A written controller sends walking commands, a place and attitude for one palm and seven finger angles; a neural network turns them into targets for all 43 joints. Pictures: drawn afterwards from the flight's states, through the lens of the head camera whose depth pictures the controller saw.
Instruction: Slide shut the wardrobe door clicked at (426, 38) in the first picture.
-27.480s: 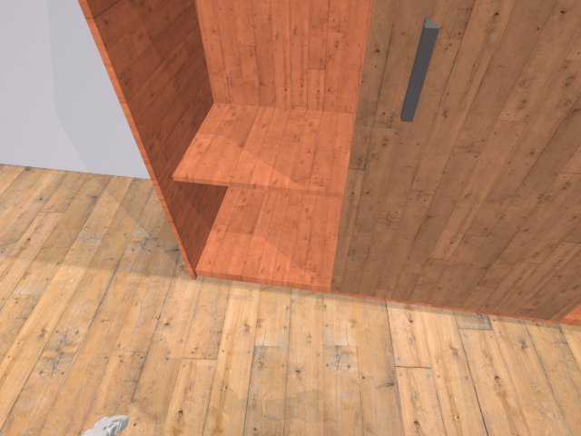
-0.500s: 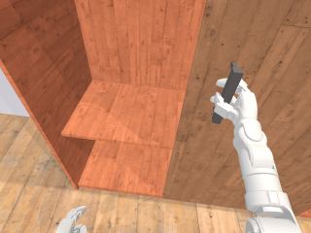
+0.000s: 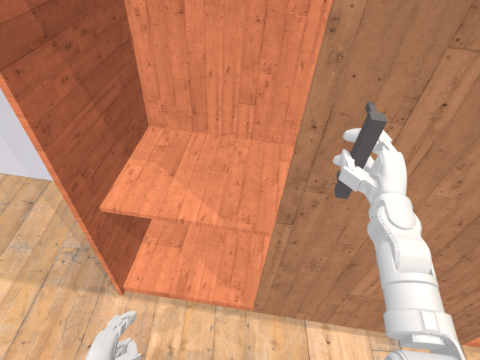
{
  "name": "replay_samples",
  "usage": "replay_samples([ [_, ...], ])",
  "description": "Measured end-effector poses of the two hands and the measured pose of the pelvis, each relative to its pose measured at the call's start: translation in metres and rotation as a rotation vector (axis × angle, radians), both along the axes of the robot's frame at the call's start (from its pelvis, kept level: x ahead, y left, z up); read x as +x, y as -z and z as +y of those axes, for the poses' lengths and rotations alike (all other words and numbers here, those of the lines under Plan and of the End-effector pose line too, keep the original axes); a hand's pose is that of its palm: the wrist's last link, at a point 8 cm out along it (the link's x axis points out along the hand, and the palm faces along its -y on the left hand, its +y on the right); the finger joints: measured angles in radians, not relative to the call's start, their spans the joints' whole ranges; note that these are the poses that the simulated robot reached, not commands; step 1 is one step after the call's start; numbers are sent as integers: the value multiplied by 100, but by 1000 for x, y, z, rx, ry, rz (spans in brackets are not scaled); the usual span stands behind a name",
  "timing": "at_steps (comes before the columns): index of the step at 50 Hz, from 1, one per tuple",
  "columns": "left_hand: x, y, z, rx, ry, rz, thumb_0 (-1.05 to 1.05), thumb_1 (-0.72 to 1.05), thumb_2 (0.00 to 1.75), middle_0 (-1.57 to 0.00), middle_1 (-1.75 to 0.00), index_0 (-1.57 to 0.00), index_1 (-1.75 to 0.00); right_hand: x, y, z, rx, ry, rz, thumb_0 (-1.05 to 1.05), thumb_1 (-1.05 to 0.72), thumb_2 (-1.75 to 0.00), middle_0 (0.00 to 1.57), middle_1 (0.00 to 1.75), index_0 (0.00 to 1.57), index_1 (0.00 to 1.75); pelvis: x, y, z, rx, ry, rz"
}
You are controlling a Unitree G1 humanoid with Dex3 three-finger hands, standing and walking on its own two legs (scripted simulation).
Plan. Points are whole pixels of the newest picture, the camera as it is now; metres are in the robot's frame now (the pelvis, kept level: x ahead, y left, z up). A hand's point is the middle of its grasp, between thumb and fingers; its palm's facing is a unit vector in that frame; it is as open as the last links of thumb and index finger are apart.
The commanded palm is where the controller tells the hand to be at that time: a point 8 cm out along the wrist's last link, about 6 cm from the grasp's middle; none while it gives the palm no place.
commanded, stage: grip the handle and tug to test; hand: right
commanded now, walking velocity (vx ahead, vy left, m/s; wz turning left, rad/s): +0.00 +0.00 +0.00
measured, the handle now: (355, 152) +0.44 -0.15 +0.16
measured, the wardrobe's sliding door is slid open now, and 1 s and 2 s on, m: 0.54 0.54 0.54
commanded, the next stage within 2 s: tug the door sideways, standing still in 0.08 s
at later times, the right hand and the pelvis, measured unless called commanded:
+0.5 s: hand (345, 169) +0.39 -0.12 +0.16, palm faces +0.11 +0.99 -0.02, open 5.7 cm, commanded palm +0.36 -0.14 +0.16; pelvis +0.02 +0.00 +0.00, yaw -3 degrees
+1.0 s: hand (343, 170) +0.39 -0.12 +0.16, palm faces +0.12 +0.99 -0.06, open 5.9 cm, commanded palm +0.37 -0.11 +0.16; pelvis -0.01 -0.01 +0.00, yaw -5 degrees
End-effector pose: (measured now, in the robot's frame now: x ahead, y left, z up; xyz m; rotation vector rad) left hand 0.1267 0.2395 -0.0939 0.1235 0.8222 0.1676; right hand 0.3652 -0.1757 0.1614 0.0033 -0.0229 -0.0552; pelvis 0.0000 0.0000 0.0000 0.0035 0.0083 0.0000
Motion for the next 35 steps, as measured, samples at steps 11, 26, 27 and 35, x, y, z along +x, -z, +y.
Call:
replay_samples([
  [11,30,-6,4,3,4,-23,1,90,90,-20,-30,-20,-30,-1,0,0,-10,-11,-12,0,-75,-76,35,140,32,140,22,0,2,-4,-8,15],
  [26,72,-1,-21,-1,137,-20,1,91,90,-20,-30,-20,-30,-3,-2,4,-27,59,14,0,-72,-83,37,140,33,140,19,3,-1,-3,59,18],
  [27,71,0,-24,-6,142,-20,1,91,90,-20,-30,-20,-30,-3,-2,5,-31,62,14,0,-72,-83,37,140,33,140,18,3,-1,-3,62,16],
  [35,53,8,-38,-34,169,13,1,90,90,-20,-30,-20,-30,-4,-2,6,-46,71,11,-1,-75,-81,35,140,28,140,8,5,-4,0,75,6],
])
